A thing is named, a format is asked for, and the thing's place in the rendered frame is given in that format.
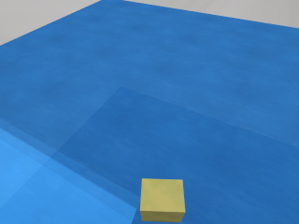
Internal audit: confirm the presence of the carton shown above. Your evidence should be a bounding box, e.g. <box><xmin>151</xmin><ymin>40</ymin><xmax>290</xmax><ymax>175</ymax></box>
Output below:
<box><xmin>139</xmin><ymin>178</ymin><xmax>186</xmax><ymax>223</ymax></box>

